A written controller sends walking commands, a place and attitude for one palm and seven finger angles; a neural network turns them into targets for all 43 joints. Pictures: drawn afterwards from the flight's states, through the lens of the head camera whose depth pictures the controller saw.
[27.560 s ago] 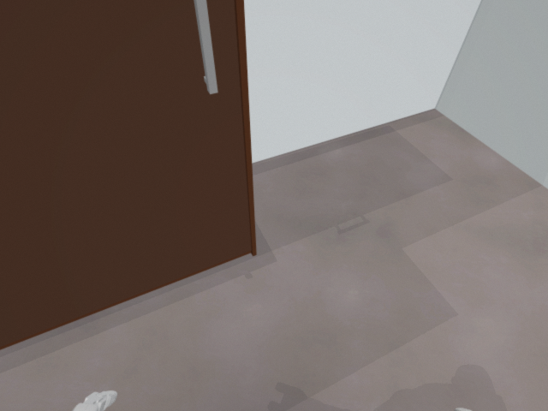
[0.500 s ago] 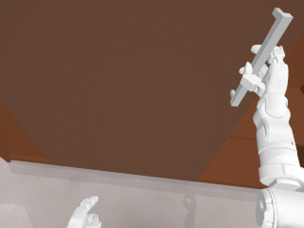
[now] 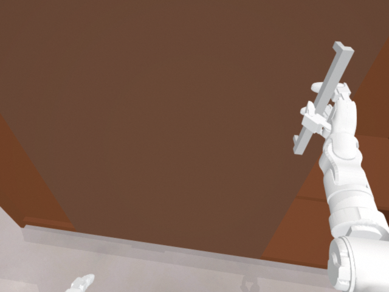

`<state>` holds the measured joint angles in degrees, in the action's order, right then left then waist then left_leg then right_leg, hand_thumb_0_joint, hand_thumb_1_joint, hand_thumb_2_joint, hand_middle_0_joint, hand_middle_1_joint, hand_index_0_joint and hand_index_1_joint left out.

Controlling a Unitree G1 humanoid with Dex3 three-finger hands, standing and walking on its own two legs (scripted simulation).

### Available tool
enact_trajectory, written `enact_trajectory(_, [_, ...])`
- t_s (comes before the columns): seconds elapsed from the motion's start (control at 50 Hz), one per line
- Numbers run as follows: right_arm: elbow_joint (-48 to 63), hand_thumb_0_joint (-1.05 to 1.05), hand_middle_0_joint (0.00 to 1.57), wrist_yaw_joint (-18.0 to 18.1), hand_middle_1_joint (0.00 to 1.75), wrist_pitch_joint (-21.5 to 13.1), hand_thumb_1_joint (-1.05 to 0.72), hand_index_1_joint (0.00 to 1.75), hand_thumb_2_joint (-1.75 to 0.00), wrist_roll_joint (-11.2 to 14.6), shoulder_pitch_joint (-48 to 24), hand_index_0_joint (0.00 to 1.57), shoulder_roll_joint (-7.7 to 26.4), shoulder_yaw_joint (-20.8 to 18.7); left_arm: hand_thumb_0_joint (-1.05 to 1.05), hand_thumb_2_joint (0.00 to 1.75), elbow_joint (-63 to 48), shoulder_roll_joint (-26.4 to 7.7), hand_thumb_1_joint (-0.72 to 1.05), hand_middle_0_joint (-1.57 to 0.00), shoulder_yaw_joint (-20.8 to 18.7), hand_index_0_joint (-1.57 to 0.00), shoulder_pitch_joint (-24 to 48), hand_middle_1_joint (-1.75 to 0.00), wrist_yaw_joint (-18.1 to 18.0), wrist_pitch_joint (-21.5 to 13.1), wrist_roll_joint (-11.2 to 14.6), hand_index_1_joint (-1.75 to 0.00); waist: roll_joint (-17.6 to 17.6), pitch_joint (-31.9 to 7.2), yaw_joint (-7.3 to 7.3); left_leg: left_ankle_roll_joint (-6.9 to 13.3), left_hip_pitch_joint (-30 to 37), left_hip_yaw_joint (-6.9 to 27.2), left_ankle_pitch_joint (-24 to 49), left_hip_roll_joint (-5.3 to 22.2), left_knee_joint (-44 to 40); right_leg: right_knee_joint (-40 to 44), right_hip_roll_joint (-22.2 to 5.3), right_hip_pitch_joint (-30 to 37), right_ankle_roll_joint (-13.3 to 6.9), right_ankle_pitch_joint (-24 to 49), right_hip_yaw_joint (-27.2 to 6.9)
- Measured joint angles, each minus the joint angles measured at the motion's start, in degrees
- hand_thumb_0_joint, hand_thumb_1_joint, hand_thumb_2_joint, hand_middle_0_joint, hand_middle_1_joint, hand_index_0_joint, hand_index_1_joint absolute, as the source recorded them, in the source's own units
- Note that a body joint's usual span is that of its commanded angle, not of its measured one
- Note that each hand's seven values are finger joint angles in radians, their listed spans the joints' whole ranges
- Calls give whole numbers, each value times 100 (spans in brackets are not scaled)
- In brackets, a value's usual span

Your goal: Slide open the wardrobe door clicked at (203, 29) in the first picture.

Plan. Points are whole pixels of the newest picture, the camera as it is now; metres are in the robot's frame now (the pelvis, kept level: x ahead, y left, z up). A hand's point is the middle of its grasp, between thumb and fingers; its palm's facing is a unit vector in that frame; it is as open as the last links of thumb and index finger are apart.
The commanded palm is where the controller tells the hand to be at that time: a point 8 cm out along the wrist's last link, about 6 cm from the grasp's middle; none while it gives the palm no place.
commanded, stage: stop walking and hold the door there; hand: right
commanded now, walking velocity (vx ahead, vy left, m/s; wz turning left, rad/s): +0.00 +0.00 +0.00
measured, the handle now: (315, 104) +0.47 -0.23 +0.20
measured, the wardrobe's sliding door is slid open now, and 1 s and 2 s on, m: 0.60 0.60 0.60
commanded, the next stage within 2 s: loosen the grip on the handle in 0.12 s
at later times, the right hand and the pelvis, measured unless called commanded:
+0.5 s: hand (311, 120) +0.43 -0.21 +0.19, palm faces +0.31 +0.94 -0.13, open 10.2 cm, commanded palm +0.39 -0.23 +0.18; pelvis +0.00 +0.02 +0.00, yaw -1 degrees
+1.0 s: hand (312, 120) +0.43 -0.22 +0.18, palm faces +0.24 +0.96 -0.12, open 14.1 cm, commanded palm +0.40 -0.28 +0.17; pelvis +0.03 +0.02 +0.00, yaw -1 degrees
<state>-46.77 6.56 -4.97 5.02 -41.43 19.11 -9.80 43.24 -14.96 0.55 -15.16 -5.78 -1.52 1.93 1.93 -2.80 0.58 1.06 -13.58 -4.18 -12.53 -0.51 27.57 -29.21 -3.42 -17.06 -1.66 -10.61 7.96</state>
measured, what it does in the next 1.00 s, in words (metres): stands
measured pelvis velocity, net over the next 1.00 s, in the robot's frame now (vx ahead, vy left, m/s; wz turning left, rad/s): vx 0.03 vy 0.02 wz -0.02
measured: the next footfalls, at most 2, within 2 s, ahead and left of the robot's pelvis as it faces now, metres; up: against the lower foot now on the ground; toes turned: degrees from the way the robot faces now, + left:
none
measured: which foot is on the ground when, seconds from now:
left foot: down 0.00-1.00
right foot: down 0.00-1.00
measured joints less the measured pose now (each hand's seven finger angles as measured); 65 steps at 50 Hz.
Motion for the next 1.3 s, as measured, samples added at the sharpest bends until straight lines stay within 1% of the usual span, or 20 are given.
enact_trajectory(0.14, [12, -2, 44, -80, 139, -108, -71, 136, -83, -7, 127, 22, -33, 40, 1, 90, 71, 5, 91, -20, 9, -20, -62, -30, -18, 16, 17, -30, 40, -108, -80, 21, 30, -45, -92, 1, 4, 0, 6, 13, 39, -63, -49])
enact_trajectory(0.22, [80, -3, 44, -90, 139, -94, -74, 137, -85, -6, 267, 26, -89, 152, 1, 90, 66, 3, 91, -20, 7, -20, -37, -30, -33, 10, 28, -30, 63, -99, -126, 13, 59, -48, -133, 12, 4, 8, 19, 42, 40, -99, -53])
enact_trajectory(0.24, [69, -3, 45, -268, 139, -100, -72, 137, -85, -203, 180, 27, -110, -25, 1, 90, 19, 27, 91, -20, -53, -20, -16, -30, 18, -16, -3, -30, 60, -5, -168, 15, 83, -41, -128, -9, -5, -18, -4, 56, 37, -112, -48])
enact_trajectory(0.26, [-60, -4, 45, -501, 139, -29, -69, 138, -84, -395, -39, 28, -62, -272, 1, 90, 35, 78, 91, -20, -139, -20, 44, -30, 91, -147, -100, -30, 13, 74, -155, 47, 32, -42, -115, -4, 20, -2, 2, 26, 35, -91, -45])
enact_trajectory(0.3, [-378, -4, 46, -714, 140, 134, -61, 140, -82, -541, -531, 34, 137, -466, 1, 90, -11, 145, 91, -20, -175, -20, 106, -30, 185, -406, -77, -30, -153, 177, -73, 93, -167, -95, -116, 67, 139, 95, 76, -103, 58, 57, -88])
enact_trajectory(0.32, [-354, -4, 48, -781, 140, 182, -58, 142, -80, -539, -617, 37, 168, -530, 1, 90, -81, 155, 91, -20, -166, -20, 91, -30, 229, -480, -67, -30, -226, 203, -74, 105, -249, -111, -110, 88, 173, 145, 99, -154, 60, 123, -102])
enact_trajectory(0.36, [-94, -3, 50, -785, 140, 166, -51, 144, -76, -444, -498, 41, 175, -700, 1, 90, -214, 127, 91, -20, -135, -20, 66, -30, 315, -576, -73, -30, -293, 217, -69, 128, -337, -98, -70, 81, 174, 223, 95, -197, 71, 208, -87])
enact_trajectory(0.4, [219, -2, 50, -649, 140, 79, -42, 143, -70, -389, -234, 42, 150, -661, 1, 90, -319, 72, 91, -20, -138, -21, 4, -30, 386, -654, -56, -30, -283, 187, -58, 144, -366, -98, -44, 60, 168, 225, 74, -226, 84, 226, -88])
enact_trajectory(0.44, [341, -1, 49, -434, 140, 83, -30, 139, -64, -384, -119, 37, 148, -559, 1, 90, -353, 21, 91, -20, -132, -21, -29, -30, 438, -697, -10, -30, -267, 161, -16, 151, -383, -115, -55, 49, 196, 178, 60, -257, 90, 207, -107])
enact_trajectory(0.52, [442, 0, 45, -246, 138, 57, 1, 134, -48, -395, 5, 29, 208, -415, 1, 90, -320, -33, 91, -20, -88, -20, -87, -30, 429, -710, 85, -30, -265, 141, 51, 164, -395, -151, -106, 41, 256, 89, 59, -295, 86, 140, -164])
enact_trajectory(0.62, [529, 0, 41, -315, 134, 0, 32, 131, -32, -309, 56, 29, 236, -160, 1, 90, -201, -56, 91, -20, -36, -20, -173, -30, 359, -761, 152, -30, -232, 159, 18, 175, -385, -146, -148, 14, 271, 28, 94, -309, 81, 74, -269])
enact_trajectory(0.68, [395, 0, 38, -456, 131, -31, 42, 129, -27, -243, 123, 29, 344, -469, 1, 90, -147, -45, 91, -20, 49, -20, -142, -30, 304, -695, 130, -30, -214, 144, 64, 178, -383, -97, -161, -22, 243, 21, 85, -302, 86, 26, -270])
enact_trajectory(0.72, [533, -1, 40, -578, 131, -65, 47, 128, -25, -179, 259, 31, 415, -487, 1, 90, -179, -24, 91, -20, 48, -20, -194, -30, 277, -682, 132, -30, -196, 140, 52, 177, -370, -76, -172, -39, 220, 32, 74, -288, 92, 15, -260])
enact_trajectory(0.8, [874, -1, 42, -676, 130, -96, 52, 125, -22, -115, 490, 31, 371, -449, 1, 90, -180, -6, 91, -20, 30, -20, -259, -30, 266, -674, 116, -30, -151, 136, -14, 169, -336, -86, -224, -36, 203, 7, 78, -282, 114, -52, -276])
enact_trajectory(0.88, [1185, -1, 42, -745, 128, 10, 54, 122, -21, -13, 679, 32, 265, -466, 1, 90, -166, 14, 91, -20, 23, -20, -220, -30, 248, -634, 112, -30, -128, 97, -68, 150, -285, -95, -272, -23, 180, 0, 95, -251, 111, -111, -289])
enact_trajectory(0.96, [1305, -1, 43, -848, 128, 95, 55, 122, -21, 19, 769, 33, 237, -519, 1, 90, -207, 29, 91, -20, 56, -20, -105, -30, 215, -575, 112, -30, -132, 36, -70, 133, -265, -101, -320, -7, 191, -21, 111, -241, 104, -162, -297])
enact_trajectory(1.1, [1308, -1, 49, -1126, 128, 315, 56, 124, -20, 23, 756, 39, 395, -688, 1, 90, -426, 61, 91, -20, 96, -20, 89, -30, 148, -408, 125, -30, -175, -38, -12, 129, -305, -68, -348, -12, 236, -64, 101, -266, 102, -201, -267])
enact_trajectory(1.2, [1248, -1, 46, -1069, 124, 450, 56, 123, -20, 24, 893, 38, 514, -931, 1, 90, -576, 42, 91, -20, 98, -20, 87, -30, 118, -325, 136, -30, -134, -73, 36, 123, -325, -20, -342, -26, 259, -91, 83, -268, 97, -219, -222])
enact_trajectory(1.26, [1077, -1, 41, -978, 121, 473, 55, 121, -20, -18, 944, 35, 695, -1156, 1, 90, -598, 37, 91, -20, 110, -20, 34, -30, 98, -299, 140, -30, -148, -53, 55, 123, -353, -15, -342, -32, 283, -118, 75, -295, 94, -221, -218])
enact_trajectory(1.3, [1000, -1, 37, -986, 120, 401, 55, 119, -20, -63, 970, 33, 850, -1287, 1, 90, -586, 34, 91, -20, 107, -20, -26, -30, 88, -301, 137, -30, -176, -15, 50, 126, -376, -24, -340, -39, 299, -149, 67, -328, 93, -224, -227])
